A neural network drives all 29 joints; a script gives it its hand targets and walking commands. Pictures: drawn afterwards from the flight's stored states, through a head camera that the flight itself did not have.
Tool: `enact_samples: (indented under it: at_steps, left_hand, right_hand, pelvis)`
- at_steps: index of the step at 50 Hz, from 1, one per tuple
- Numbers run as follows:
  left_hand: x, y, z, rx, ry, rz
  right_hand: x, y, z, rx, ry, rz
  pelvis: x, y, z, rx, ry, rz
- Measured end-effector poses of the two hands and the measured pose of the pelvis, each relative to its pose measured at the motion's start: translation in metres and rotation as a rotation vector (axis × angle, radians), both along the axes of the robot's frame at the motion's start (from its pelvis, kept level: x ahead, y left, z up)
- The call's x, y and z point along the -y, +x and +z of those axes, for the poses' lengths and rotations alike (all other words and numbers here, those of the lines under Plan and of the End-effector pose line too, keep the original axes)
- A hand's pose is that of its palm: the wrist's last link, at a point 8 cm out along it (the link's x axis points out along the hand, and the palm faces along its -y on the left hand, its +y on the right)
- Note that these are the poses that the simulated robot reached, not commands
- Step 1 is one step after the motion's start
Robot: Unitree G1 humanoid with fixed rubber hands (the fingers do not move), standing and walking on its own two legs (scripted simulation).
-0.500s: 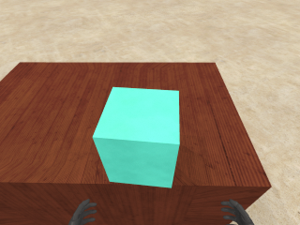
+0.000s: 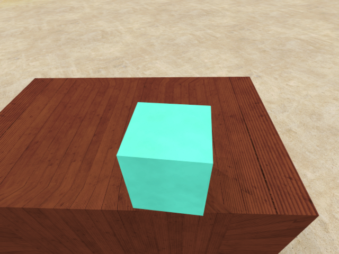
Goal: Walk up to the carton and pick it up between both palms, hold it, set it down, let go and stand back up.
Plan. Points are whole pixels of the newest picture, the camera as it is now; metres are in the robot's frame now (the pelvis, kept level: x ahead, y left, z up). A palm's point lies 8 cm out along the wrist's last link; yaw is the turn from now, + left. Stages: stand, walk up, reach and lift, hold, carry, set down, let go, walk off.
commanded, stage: stand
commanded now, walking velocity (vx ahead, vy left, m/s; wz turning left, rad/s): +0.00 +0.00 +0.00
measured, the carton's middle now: (170, 158) +0.40 +0.02 +0.00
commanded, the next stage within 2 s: none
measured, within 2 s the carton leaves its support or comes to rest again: neither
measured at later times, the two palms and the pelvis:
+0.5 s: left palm out of the picture +0.00 +0.27 -0.11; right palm out of the picture +0.03 -0.24 -0.12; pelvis -0.03 +0.01 +0.00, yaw +1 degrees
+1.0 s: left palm out of the picture -0.01 +0.24 -0.12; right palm out of the picture +0.01 -0.26 -0.13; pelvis -0.03 -0.01 +0.00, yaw +1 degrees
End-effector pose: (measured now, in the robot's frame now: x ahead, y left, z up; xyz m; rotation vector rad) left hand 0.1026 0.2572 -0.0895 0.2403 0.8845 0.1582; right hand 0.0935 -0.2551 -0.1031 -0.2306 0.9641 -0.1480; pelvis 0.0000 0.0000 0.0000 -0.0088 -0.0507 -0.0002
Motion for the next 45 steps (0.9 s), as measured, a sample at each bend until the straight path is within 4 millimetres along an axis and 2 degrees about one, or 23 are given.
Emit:
enact_samples:
  at_steps: [19,31,37,45]
  left_hand:
    - [-0.009,-0.078,-0.022,-0.152,-0.016,0.028]
    - [-0.010,-0.123,-0.027,-0.262,-0.004,0.059]
    - [-0.004,-0.131,-0.028,-0.288,-0.003,0.067]
    - [0.007,-0.120,-0.029,-0.273,-0.009,0.063]
  right_hand:
    - [-0.017,-0.046,-0.009,-0.073,0.006,0.019]
    - [-0.013,-0.071,-0.018,-0.140,0.012,0.008]
    - [-0.007,-0.075,-0.021,-0.156,0.013,-0.002]
    - [0.000,-0.077,-0.023,-0.168,0.017,-0.013]
  pelvis:
    - [-0.013,-0.028,-0.001,0.005,0.000,0.016]
    - [-0.010,-0.038,-0.003,-0.009,0.002,0.020]
    - [-0.004,-0.037,-0.003,-0.011,0.003,0.020]
    - [0.004,-0.032,-0.003,-0.008,0.003,0.020]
